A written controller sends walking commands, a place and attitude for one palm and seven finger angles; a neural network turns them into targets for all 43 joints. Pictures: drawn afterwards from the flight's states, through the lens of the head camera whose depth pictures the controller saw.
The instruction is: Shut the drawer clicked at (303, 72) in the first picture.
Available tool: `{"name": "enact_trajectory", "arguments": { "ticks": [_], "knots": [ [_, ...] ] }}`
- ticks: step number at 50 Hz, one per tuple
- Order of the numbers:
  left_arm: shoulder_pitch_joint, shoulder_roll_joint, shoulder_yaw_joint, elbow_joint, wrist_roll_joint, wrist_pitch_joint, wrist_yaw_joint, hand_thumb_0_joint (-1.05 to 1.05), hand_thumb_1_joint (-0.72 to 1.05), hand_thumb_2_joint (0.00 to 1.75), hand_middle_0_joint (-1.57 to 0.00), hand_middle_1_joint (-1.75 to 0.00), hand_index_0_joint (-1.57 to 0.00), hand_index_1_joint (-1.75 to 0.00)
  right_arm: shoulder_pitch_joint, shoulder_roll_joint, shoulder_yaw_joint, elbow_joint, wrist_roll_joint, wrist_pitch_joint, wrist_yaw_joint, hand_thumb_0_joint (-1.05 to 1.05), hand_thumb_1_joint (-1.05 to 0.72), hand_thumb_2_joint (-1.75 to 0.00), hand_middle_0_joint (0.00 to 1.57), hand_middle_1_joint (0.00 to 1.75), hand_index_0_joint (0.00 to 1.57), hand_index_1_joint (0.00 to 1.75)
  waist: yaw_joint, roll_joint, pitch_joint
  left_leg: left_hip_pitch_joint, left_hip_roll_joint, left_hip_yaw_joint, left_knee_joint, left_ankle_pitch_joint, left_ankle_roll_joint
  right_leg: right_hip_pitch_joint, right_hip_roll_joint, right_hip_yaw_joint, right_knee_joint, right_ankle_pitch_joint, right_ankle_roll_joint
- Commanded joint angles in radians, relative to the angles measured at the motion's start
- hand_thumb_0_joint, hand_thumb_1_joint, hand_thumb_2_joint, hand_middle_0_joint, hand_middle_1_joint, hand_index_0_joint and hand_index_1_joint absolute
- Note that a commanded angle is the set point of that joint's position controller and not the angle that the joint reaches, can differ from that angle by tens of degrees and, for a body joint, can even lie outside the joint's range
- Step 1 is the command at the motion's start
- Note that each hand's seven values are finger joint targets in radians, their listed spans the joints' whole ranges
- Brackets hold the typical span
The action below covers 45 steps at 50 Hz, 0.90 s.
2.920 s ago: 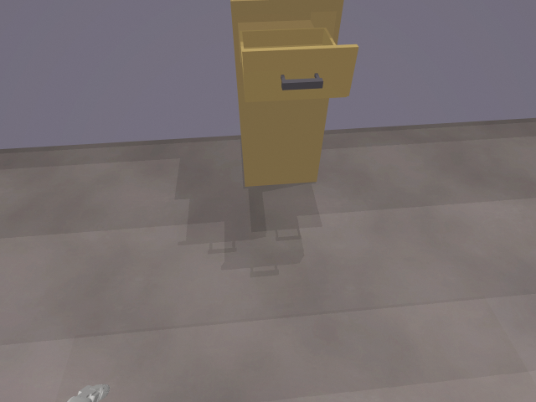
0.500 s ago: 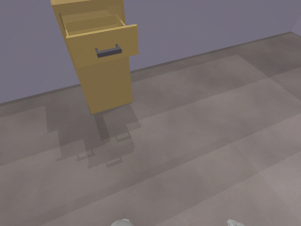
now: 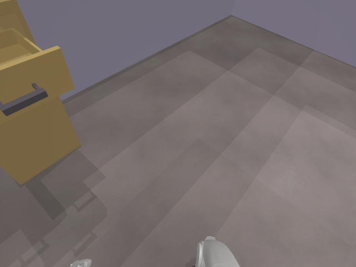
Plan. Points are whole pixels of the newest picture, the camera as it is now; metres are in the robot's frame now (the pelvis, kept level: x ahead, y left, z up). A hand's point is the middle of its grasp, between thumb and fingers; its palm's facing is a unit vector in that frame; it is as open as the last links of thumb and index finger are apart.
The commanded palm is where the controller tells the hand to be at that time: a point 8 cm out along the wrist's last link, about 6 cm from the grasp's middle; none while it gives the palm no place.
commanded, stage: walk to a spot facing it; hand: left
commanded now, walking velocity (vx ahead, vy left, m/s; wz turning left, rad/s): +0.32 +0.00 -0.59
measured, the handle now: (21, 97) +0.55 +0.49 +0.00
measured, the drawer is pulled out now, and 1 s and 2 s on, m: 0.30 0.30 0.30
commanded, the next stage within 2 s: turn to face it in 1.12 s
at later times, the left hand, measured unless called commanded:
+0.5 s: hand (116, 209) +0.29 +0.17 -0.16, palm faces -0.19 -0.94 -0.27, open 7.3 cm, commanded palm none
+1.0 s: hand (141, 134) +0.57 +0.14 -0.17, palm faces -0.46 -0.86 -0.20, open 7.4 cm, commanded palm none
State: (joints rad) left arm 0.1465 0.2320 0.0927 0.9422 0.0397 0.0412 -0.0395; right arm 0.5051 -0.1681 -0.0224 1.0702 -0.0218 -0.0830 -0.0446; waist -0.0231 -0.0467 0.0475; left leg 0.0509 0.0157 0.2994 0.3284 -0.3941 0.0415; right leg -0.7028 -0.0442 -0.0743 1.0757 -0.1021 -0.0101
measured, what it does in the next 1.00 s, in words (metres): walks ahead, turning right: right foot, then left foot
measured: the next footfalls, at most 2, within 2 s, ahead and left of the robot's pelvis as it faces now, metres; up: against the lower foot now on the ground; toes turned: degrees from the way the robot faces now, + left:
right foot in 0.18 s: +0.20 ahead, -0.06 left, +0.00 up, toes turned -15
left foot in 0.70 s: +0.49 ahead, +0.06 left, +0.00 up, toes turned -16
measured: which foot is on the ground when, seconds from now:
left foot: down 0.00-0.18, up 0.20-0.68, down 0.70-1.00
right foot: up 0.00-0.16, down 0.18-0.70, up 0.72-1.00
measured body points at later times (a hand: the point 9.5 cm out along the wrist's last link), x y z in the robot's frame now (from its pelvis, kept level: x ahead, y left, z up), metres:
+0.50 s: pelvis +0.23 -0.02 +0.00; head +0.25 -0.04 +0.45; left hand +0.30 +0.22 -0.13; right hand +0.26 -0.28 -0.14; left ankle +0.34 +0.16 -0.65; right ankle +0.16 -0.05 -0.74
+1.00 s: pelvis +0.40 +0.00 +0.00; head +0.44 +0.01 +0.45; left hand +0.60 +0.19 -0.15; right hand +0.34 -0.25 -0.12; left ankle +0.45 +0.07 -0.74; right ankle +0.34 -0.14 -0.65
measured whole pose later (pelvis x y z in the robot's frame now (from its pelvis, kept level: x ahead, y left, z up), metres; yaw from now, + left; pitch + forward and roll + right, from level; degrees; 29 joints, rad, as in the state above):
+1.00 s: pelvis +0.40 +0.00 +0.00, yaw -34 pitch -1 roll -1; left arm 0.22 0.24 0.12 0.92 0.03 0.06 -0.01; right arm 0.20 -0.18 -0.05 0.93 -0.02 -0.04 -0.03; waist 0.02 -0.04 0.07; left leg -0.20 0.13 0.30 0.52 -0.28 0.03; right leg -0.57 -0.09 -0.05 1.14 -0.30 0.08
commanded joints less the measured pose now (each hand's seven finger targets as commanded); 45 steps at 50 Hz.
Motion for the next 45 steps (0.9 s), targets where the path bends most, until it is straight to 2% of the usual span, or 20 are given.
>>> {"name": "enact_trajectory", "arguments": {
  "ticks": [1,4,5,7,8,9,10,11,13,14,16,22,30,33,34,35,36,37,40,45],
  "knots": [
    [-0.135,-0.034,-0.034,-0.091,-0.011,-0.033,-0.017,0.0,0.9,0.9,-0.2,-0.3,-0.2,-0.3,0.104,-0.108,-0.012,-0.031,-0.004,-0.013,-0.006,0.0,-0.9,-0.9,0.2,0.3,0.2,0.3,-0.013,0.148,0.088,0.081,0.255,-0.053,-0.019,1.085,-0.035,-0.024,0.047,-0.122,-0.239,-0.049,-0.031],
    [-0.059,-0.002,-0.026,-0.069,-0.011,-0.043,-0.005,0.0,0.9,0.9,-0.2,-0.3,-0.2,-0.3,0.098,-0.151,-0.028,-0.029,-0.001,-0.001,-0.004,0.0,-0.9,-0.9,0.2,0.3,0.2,0.3,0.03,0.194,0.008,0.095,0.278,-0.006,0.177,1.446,-0.043,0.176,0.129,-0.19,-0.345,-0.134,-0.078],
    [0.022,0.018,-0.018,-0.052,-0.011,-0.046,-0.001,0.0,0.9,0.9,-0.2,-0.3,-0.2,-0.3,0.06,-0.171,-0.032,-0.041,0.003,-0.001,-0.004,0.0,-0.9,-0.9,0.2,0.3,0.2,0.3,0.076,0.23,-0.032,0.073,0.29,0.007,0.269,1.462,-0.039,0.272,0.132,-0.171,-0.372,-0.134,-0.095],
    [0.246,0.096,0.009,0.013,-0.008,-0.064,0.007,0.0,0.9,0.9,-0.2,-0.3,-0.2,-0.3,-0.025,-0.18,-0.033,-0.08,0.013,-0.001,0.007,0.0,-0.9,-0.9,0.2,0.3,0.2,0.3,0.187,0.229,-0.138,-0.179,0.294,0.008,0.631,1.119,-0.038,0.684,0.08,-0.103,-0.498,-0.061,-0.142],
    [0.326,0.183,0.023,0.027,-0.013,-0.072,0.015,0.0,0.9,0.9,-0.2,-0.3,-0.2,-0.3,-0.023,-0.114,-0.024,-0.108,0.031,0.002,0.017,0.0,-0.9,-0.9,0.2,0.3,0.2,0.3,0.205,0.013,-0.223,-0.483,0.179,-0.016,0.969,0.214,-0.061,0.933,-0.186,0.281,-0.57,-0.02,-0.258],
    [0.323,0.226,0.028,0.022,-0.038,-0.071,0.027,0.0,0.9,0.9,-0.2,-0.3,-0.2,-0.3,-0.042,-0.083,-0.028,-0.144,0.033,-0.003,0.014,0.0,-0.9,-0.9,0.2,0.3,0.2,0.3,0.164,-0.053,-0.28,-0.707,0.061,-0.132,1.246,-0.196,-0.08,1.003,-0.371,0.674,-0.682,0.122,-0.349],
    [0.274,0.224,0.035,0.004,-0.045,-0.063,0.039,0.0,0.9,0.9,-0.2,-0.3,-0.2,-0.3,-0.101,-0.106,-0.037,-0.158,0.022,-0.001,0.015,0.0,-0.9,-0.9,0.2,0.3,0.2,0.3,0.146,0.049,-0.166,-0.745,0.115,-0.268,1.234,-0.08,-0.053,0.878,-0.368,0.582,-0.756,0.014,-0.35],
    [0.21,0.173,0.022,-0.008,-0.045,-0.071,0.043,0.0,0.9,0.9,-0.2,-0.3,-0.2,-0.3,-0.133,-0.093,-0.039,-0.169,0.015,0.005,0.024,0.0,-0.9,-0.9,0.2,0.3,0.2,0.3,0.104,0.082,-0.026,-0.755,0.148,-0.284,1.156,0.019,-0.065,0.72,-0.306,0.462,-0.787,0.086,-0.205],
    [0.132,0.111,-0.001,-0.014,-0.038,-0.095,0.048,0.0,0.9,0.9,-0.2,-0.3,-0.2,-0.3,-0.095,-0.075,-0.034,-0.131,0.005,0.032,0.022,0.0,-0.9,-0.9,0.2,0.3,0.2,0.3,0.018,0.069,0.012,-0.643,0.179,-0.296,1.061,0.077,-0.084,0.487,-0.249,0.373,-0.82,0.132,-0.059],
    [0.113,0.092,-0.005,-0.016,-0.03,-0.103,0.053,0.0,0.9,0.9,-0.2,-0.3,-0.2,-0.3,-0.076,-0.062,-0.038,-0.12,0.004,0.044,0.02,0.0,-0.9,-0.9,0.2,0.3,0.2,0.3,-0.007,0.08,0.024,-0.6,0.177,-0.298,1.014,0.084,-0.084,0.418,-0.213,0.325,-0.831,0.156,-0.057],
    [0.114,0.097,-0.004,-0.016,-0.022,-0.108,0.047,0.0,0.9,0.9,-0.2,-0.3,-0.2,-0.3,-0.056,-0.046,-0.04,-0.112,0.0,0.061,0.025,0.0,-0.9,-0.9,0.2,0.3,0.2,0.3,-0.033,0.06,0.032,-0.573,0.175,-0.276,0.937,0.109,-0.101,0.33,-0.161,0.245,-0.845,0.104,-0.167],
    [0.265,0.068,-0.004,0.025,-0.025,-0.128,0.039,0.0,0.9,0.9,-0.2,-0.3,-0.2,-0.3,-0.285,-0.061,-0.044,-0.189,-0.01,0.045,0.048,0.0,-0.9,-0.9,0.2,0.3,0.2,0.3,0.04,-0.097,0.012,-0.757,0.148,-0.266,0.792,0.233,-0.119,0.534,-0.091,0.247,-0.786,0.285,-0.147],
    [0.361,0.101,0.001,0.029,-0.015,-0.117,0.064,0.0,0.9,0.9,-0.2,-0.3,-0.2,-0.3,-0.56,-0.062,-0.024,-0.297,0.001,0.021,0.059,0.0,-0.9,-0.9,0.2,0.3,0.2,0.3,0.113,-0.07,-0.032,-0.674,0.048,-0.193,0.389,0.139,-0.107,0.761,-0.107,0.325,-0.654,0.656,-0.141],
    [0.289,0.132,0.01,0.015,-0.028,-0.114,0.07,0.0,0.9,0.9,-0.2,-0.3,-0.2,-0.3,-0.304,-0.131,-0.042,-0.225,0.005,0.017,0.028,0.0,-0.9,-0.9,0.2,0.3,0.2,0.3,-0.022,-0.081,-0.165,-0.193,0.015,-0.182,0.138,0.323,-0.067,0.606,-0.064,0.305,-0.409,0.744,-0.07],
    [0.269,0.103,0.009,0.006,-0.042,-0.114,0.067,0.0,0.9,0.9,-0.2,-0.3,-0.2,-0.3,-0.139,-0.22,-0.063,-0.184,-0.002,0.013,0.017,0.0,-0.9,-0.9,0.2,0.3,0.2,0.3,-0.089,0.04,-0.274,0.107,0.199,-0.319,0.147,0.644,-0.028,0.423,0.02,0.243,-0.195,0.39,-0.016],
    [0.327,0.044,-0.001,0.002,-0.061,-0.117,0.056,0.0,0.9,0.9,-0.2,-0.3,-0.2,-0.3,-0.037,-0.309,-0.082,-0.158,-0.005,0.01,0.014,0.0,-0.9,-0.9,0.2,0.3,0.2,0.3,-0.086,0.291,-0.398,0.335,0.552,-0.632,0.213,1.132,0.127,0.165,0.126,0.122,0.176,-0.49,0.032],
    [0.345,0.081,0.004,0.009,-0.049,-0.108,0.063,0.0,0.9,0.9,-0.2,-0.3,-0.2,-0.3,-0.057,-0.277,-0.061,-0.165,0.011,0.021,0.017,0.0,-0.9,-0.9,0.2,0.3,0.2,0.3,-0.063,0.182,-0.385,0.248,0.582,-0.615,0.178,1.216,0.179,0.152,0.065,0.164,0.327,-0.516,0.034],
    [0.327,0.079,0.01,0.014,-0.037,-0.094,0.063,0.0,0.9,0.9,-0.2,-0.3,-0.2,-0.3,-0.144,-0.222,-0.048,-0.188,0.012,0.019,0.016,0.0,-0.9,-0.9,0.2,0.3,0.2,0.3,-0.019,0.12,-0.252,0.108,0.543,-0.492,0.14,1.121,0.154,0.124,0.017,0.155,0.35,-0.435,0.052],
    [0.25,0.031,0.013,-0.003,-0.017,-0.044,0.029,0.0,0.9,0.9,-0.2,-0.3,-0.2,-0.3,-0.286,-0.121,-0.021,-0.2,0.003,0.015,0.01,0.0,-0.9,-0.9,0.2,0.3,0.2,0.3,0.039,0.235,-0.015,-0.257,0.39,-0.277,0.023,0.805,0.047,0.17,-0.04,0.095,0.294,-0.307,0.079],
    [0.245,-0.009,0.015,-0.019,-0.018,0.005,0.017,0.0,0.9,0.9,-0.2,-0.3,-0.2,-0.3,-0.289,-0.129,-0.036,-0.19,0.006,0.028,0.011,0.0,-0.9,-0.9,0.2,0.3,0.2,0.3,0.069,0.237,-0.042,-0.29,0.339,-0.128,-0.004,0.637,0.046,0.183,-0.047,0.029,0.169,-0.21,0.089]
  ]
}}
